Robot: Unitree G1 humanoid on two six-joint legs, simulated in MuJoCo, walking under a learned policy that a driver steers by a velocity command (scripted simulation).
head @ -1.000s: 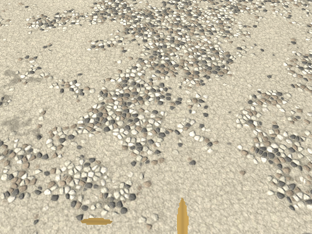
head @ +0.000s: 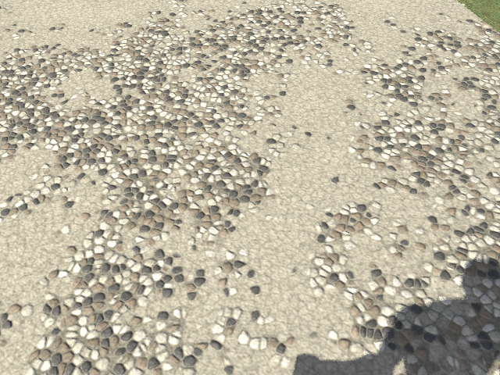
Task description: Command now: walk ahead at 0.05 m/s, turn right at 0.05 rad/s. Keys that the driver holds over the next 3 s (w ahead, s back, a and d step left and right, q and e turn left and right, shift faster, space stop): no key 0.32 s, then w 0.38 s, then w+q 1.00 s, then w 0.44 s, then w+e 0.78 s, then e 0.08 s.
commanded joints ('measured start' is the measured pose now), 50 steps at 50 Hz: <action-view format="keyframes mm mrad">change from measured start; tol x32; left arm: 1 -19 136 34 -17 -6 -6 5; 50 341 129 53 235 0 -110 14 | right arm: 1 117 -48 -11 24 -1 6 -9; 50 -262 -25 -28 -60 -14 -69 58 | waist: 1 -25 -134 -85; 50 16 -111 71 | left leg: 1 100 -6 14 -115 120 -7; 16 46 84 -100 -360 226 48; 22 56 209 -329 -516 -382 181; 29 -94 162 -183 -399 -124 170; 33 -509 7 -15 407 -53 116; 50 -240 -46 171 -39 357 142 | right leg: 1 22 -208 188 -129 74 -92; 25 -221 -63 -19 313 -273 -5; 29 153 -2 -89 48 -184 -19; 33 335 -419 614 -292 -602 -182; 50 340 -271 -137 -148 771 -52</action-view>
